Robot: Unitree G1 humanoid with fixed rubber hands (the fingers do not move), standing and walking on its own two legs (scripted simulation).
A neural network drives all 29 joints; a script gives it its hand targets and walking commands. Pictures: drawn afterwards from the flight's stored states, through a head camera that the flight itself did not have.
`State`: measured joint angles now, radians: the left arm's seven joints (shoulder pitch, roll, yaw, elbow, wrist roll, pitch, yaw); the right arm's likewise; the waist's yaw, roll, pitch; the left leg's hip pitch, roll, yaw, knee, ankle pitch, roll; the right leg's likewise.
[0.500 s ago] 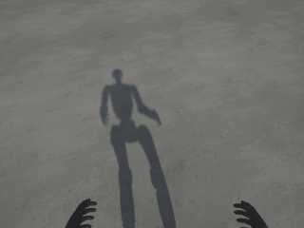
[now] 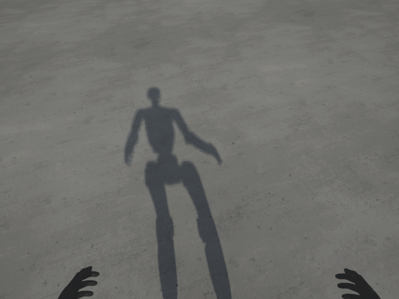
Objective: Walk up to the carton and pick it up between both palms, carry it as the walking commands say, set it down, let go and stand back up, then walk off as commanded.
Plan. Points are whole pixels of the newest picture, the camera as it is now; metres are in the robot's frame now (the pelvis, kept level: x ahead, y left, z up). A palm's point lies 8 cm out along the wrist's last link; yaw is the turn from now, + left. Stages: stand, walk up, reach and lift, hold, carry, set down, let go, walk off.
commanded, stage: stand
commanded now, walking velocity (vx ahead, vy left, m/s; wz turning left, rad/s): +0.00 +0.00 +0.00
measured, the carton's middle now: out of the picture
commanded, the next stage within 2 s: walk up in 0.62 s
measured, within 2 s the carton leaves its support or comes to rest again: neither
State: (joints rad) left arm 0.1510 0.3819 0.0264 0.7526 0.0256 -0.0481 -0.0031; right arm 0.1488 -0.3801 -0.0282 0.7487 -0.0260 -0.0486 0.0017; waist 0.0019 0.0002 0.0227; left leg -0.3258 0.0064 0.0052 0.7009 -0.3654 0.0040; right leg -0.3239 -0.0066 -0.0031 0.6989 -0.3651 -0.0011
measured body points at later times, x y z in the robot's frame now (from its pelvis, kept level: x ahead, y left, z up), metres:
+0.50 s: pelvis +0.00 +0.00 +0.02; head +0.00 +0.00 +0.47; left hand +0.13 +0.31 -0.08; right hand +0.13 -0.31 -0.08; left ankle +0.01 +0.12 -0.72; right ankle +0.00 -0.12 -0.72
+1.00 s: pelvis +0.01 -0.03 +0.02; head +0.01 -0.02 +0.47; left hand +0.23 +0.28 -0.04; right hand +0.05 -0.42 -0.04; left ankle +0.00 +0.12 -0.72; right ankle +0.07 -0.21 -0.66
